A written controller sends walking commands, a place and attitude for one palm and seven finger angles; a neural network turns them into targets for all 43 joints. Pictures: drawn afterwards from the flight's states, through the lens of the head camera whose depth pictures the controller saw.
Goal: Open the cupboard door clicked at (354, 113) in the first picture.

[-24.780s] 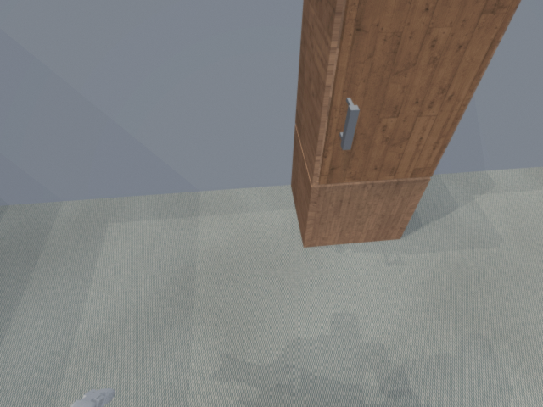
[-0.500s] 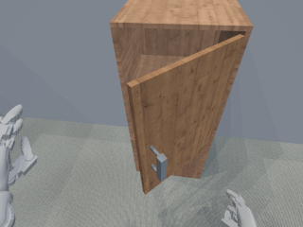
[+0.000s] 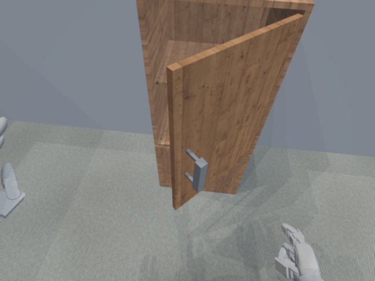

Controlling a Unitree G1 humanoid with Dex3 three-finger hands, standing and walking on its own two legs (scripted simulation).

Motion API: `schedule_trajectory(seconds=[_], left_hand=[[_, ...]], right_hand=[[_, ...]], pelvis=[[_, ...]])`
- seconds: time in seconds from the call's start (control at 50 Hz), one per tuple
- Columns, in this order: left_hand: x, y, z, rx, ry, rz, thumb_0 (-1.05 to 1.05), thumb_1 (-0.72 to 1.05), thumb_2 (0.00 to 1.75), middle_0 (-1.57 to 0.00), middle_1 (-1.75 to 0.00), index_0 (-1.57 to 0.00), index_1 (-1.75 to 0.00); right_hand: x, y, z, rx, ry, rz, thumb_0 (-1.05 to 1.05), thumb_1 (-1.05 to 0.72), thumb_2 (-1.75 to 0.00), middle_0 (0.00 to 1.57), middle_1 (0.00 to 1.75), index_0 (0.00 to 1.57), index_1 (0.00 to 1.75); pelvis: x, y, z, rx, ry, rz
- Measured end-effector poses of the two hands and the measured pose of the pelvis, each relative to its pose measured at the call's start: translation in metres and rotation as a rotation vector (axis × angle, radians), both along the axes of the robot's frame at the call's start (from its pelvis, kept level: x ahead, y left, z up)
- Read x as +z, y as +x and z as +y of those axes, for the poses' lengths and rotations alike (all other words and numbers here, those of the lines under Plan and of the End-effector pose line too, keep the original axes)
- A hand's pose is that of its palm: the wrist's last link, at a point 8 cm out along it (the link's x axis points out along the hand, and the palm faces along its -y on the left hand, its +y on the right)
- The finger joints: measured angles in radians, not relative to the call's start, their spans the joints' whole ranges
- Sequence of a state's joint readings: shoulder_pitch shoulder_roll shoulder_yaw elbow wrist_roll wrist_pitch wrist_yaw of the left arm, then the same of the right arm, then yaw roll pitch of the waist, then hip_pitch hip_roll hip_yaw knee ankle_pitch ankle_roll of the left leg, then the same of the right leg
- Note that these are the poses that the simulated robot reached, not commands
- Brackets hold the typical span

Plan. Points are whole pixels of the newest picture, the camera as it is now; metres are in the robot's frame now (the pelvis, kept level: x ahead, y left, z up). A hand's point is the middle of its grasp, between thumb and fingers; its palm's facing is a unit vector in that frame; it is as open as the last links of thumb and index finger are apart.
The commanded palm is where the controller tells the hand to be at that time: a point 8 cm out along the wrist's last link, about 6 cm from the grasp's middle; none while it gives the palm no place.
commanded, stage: step back with the hand held close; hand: left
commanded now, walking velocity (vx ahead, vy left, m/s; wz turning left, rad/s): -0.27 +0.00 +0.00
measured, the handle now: (194, 170) +0.41 +0.02 -0.07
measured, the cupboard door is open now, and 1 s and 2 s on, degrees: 45 45 45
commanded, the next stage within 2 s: stop stepping back and stand still in 0.96 s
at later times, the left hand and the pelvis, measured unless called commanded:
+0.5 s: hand out of the picture +0.11 +0.27 +0.17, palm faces +0.51 -0.68 -0.53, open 7.4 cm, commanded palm +0.04 +0.30 +0.18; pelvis -0.07 -0.01 -0.02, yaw +4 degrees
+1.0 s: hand out of the picture +0.02 +0.28 +0.15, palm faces +0.50 -0.74 -0.45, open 7.4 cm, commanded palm -0.07 +0.30 +0.18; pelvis -0.18 -0.01 +0.00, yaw +6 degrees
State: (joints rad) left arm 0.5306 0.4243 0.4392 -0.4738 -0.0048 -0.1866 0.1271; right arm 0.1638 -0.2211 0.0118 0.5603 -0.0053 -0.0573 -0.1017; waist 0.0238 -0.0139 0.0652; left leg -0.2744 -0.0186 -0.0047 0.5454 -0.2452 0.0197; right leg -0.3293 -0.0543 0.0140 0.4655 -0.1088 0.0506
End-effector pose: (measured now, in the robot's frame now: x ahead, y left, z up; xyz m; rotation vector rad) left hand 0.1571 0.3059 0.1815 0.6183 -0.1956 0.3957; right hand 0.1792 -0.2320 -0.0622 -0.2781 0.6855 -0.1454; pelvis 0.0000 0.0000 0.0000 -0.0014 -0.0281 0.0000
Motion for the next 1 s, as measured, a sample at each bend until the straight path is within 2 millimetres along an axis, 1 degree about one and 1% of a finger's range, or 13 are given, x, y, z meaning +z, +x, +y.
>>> schedule_trajectory(seconds=[0.14,0.32,0.44,0.58,0.64,0.68,0.72,0.76,0.8,0.84,0.92,0.96,1.0], left_hand=[[-0.006,-0.030,-0.006,0.014,-0.002,-0.055,0.01,0.89,0.90,-0.22,-0.30,-0.22,-0.30],[0.003,-0.051,-0.010,-0.021,0.040,-0.108,0.01,0.89,0.90,-0.22,-0.30,-0.22,-0.31],[0.007,-0.078,-0.008,0.007,0.123,-0.121,0.01,0.89,0.90,-0.22,-0.30,-0.22,-0.31],[-0.004,-0.102,-0.009,0.026,0.033,-0.119,0.01,0.89,0.90,-0.22,-0.30,-0.22,-0.31],[-0.004,-0.113,-0.013,0.012,0.044,-0.109,0.01,0.89,0.90,-0.22,-0.30,-0.22,-0.31],[0.004,-0.127,-0.017,0.009,0.073,-0.135,0.01,0.89,0.90,-0.22,-0.30,-0.22,-0.31],[0.012,-0.148,-0.021,0.021,0.120,-0.177,0.01,0.89,0.90,-0.22,-0.30,-0.22,-0.31],[0.014,-0.170,-0.025,0.056,0.158,-0.186,0.01,0.89,0.90,-0.22,-0.30,-0.22,-0.31],[0.011,-0.185,-0.022,0.104,0.133,-0.146,0.01,0.89,0.90,-0.22,-0.30,-0.22,-0.31],[0.008,-0.196,-0.014,0.152,0.081,-0.082,0.01,0.89,0.90,-0.22,-0.30,-0.22,-0.31],[-0.001,-0.200,0.004,0.184,-0.019,-0.018,0.01,0.89,0.90,-0.22,-0.30,-0.22,-0.31],[-0.008,-0.192,0.006,0.148,-0.063,-0.029,0.01,0.89,0.90,-0.21,-0.30,-0.21,-0.30],[-0.011,-0.183,0.003,0.076,-0.065,-0.063,0.01,0.89,0.90,-0.21,-0.30,-0.21,-0.30]], right_hand=[[-0.008,-0.026,0.003,0.040,0.003,-0.006,0.01,-0.90,-0.90,0.21,0.30,0.20,0.30],[-0.015,-0.064,-0.005,0.027,-0.014,0.027,0.01,-0.90,-0.90,0.21,0.31,0.20,0.30],[-0.024,-0.075,-0.013,0.025,-0.004,0.016,0.01,-0.90,-0.90,0.21,0.31,0.20,0.30],[-0.025,-0.088,-0.014,0.055,-0.022,0.021,0.01,-0.91,-0.90,0.21,0.30,0.20,0.30],[-0.025,-0.097,-0.011,0.064,-0.020,0.015,0.01,-0.91,-0.90,0.20,0.30,0.20,0.30],[-0.028,-0.102,-0.007,0.083,-0.007,0.018,0.01,-0.91,-0.90,0.20,0.30,0.20,0.30],[-0.032,-0.104,-0.004,0.113,0.015,0.012,0.01,-0.91,-0.90,0.20,0.30,0.20,0.30],[-0.039,-0.102,-0.002,0.136,0.042,-0.003,0.01,-0.91,-0.90,0.21,0.30,0.20,0.30],[-0.042,-0.103,0.001,0.161,0.043,0.026,0.01,-0.91,-0.90,0.21,0.30,0.20,0.30],[-0.036,-0.107,0.007,0.175,0.044,0.065,0.01,-0.91,-0.90,0.20,0.30,0.20,0.30],[-0.004,-0.114,0.023,0.190,0.028,0.045,0.01,-0.91,-0.90,0.21,0.30,0.20,0.30],[0.007,-0.114,0.028,0.201,0.010,-0.013,0.01,-0.91,-0.90,0.21,0.30,0.20,0.30],[0.009,-0.115,0.031,0.202,-0.003,-0.076,0.01,-0.91,-0.90,0.21,0.31,0.20,0.30]], pelvis=[[-0.008,-0.023,-0.005,0.018,-0.008,-0.012],[-0.012,-0.049,-0.008,0.056,-0.009,-0.007],[-0.020,-0.062,-0.013,0.073,0.003,-0.028],[-0.020,-0.092,-0.011,0.076,0.012,-0.012],[-0.020,-0.106,-0.016,0.129,-0.027,-0.010],[-0.022,-0.112,-0.024,0.179,-0.048,-0.003],[-0.027,-0.115,-0.031,0.200,-0.036,0.014],[-0.034,-0.121,-0.036,0.178,-0.007,0.038],[-0.028,-0.130,-0.033,0.165,-0.010,0.029],[-0.014,-0.136,-0.028,0.149,0.005,0.027],[0.008,-0.149,-0.023,0.096,0.043,0.046],[0.006,-0.160,-0.018,0.089,0.013,0.054],[-0.002,-0.176,-0.013,0.098,-0.020,0.062]])
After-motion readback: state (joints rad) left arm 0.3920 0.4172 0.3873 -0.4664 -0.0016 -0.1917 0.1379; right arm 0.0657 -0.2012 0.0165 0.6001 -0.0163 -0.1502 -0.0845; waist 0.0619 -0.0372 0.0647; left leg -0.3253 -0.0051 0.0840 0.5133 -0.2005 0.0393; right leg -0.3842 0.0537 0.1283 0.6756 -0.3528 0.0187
